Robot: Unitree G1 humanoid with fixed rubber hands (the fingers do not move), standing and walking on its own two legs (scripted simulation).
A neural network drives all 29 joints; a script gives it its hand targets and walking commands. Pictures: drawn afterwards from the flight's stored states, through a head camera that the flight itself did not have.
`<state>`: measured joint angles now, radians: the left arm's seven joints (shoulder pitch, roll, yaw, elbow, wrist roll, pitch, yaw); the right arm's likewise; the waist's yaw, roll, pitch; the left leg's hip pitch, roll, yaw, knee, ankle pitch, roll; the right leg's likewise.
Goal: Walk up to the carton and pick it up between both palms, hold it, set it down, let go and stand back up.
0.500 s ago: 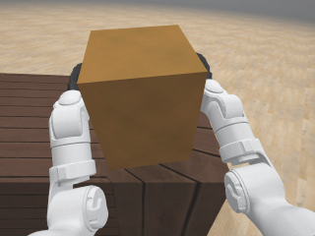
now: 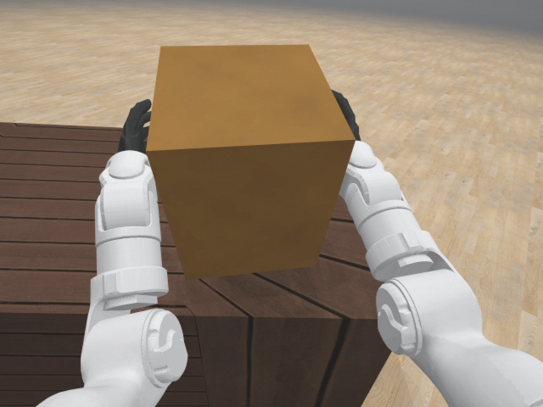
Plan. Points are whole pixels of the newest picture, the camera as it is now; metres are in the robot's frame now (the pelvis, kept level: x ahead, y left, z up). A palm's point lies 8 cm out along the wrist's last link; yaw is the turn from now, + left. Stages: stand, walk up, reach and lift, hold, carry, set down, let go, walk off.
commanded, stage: set down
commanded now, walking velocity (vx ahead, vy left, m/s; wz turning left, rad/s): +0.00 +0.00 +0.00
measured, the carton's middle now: (245, 166) +0.38 +0.02 +0.23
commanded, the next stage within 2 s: none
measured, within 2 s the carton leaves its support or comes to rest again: neither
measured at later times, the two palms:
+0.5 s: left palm (138, 167) +0.39 +0.17 +0.22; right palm (336, 158) +0.40 -0.12 +0.23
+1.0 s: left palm (147, 179) +0.41 +0.17 +0.18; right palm (329, 165) +0.43 -0.12 +0.20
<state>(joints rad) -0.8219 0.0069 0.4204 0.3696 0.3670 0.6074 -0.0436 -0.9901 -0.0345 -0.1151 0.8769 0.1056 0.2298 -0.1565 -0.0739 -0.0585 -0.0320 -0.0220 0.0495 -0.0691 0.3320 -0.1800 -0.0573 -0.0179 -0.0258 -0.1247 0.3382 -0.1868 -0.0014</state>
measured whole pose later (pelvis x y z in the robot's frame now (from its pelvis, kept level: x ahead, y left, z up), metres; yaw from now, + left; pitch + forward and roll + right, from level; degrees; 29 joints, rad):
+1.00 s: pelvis +0.01 +0.00 +0.00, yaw +0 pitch -4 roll +0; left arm -0.82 -0.02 0.42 0.54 0.37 0.43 0.02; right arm -0.98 -0.04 -0.17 1.05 0.02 0.03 -0.12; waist -0.02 -0.06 0.00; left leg -0.06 0.05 -0.07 0.31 -0.18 -0.07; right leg -0.06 -0.03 -0.12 0.34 -0.20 -0.01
